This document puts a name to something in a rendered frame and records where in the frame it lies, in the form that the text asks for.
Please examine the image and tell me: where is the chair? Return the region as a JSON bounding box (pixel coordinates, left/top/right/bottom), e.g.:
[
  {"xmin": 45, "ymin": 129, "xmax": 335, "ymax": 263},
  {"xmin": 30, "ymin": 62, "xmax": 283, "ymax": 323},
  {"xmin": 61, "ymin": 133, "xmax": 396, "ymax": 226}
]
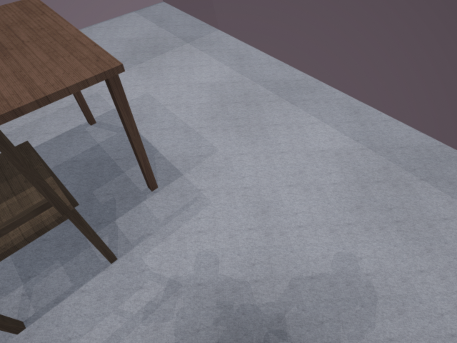
[{"xmin": 0, "ymin": 130, "xmax": 117, "ymax": 334}]

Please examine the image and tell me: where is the table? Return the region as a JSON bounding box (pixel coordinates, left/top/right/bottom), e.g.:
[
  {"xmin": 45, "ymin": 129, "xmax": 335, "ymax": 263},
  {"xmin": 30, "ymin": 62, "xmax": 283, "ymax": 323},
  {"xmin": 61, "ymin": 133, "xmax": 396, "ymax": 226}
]
[{"xmin": 0, "ymin": 0, "xmax": 158, "ymax": 191}]

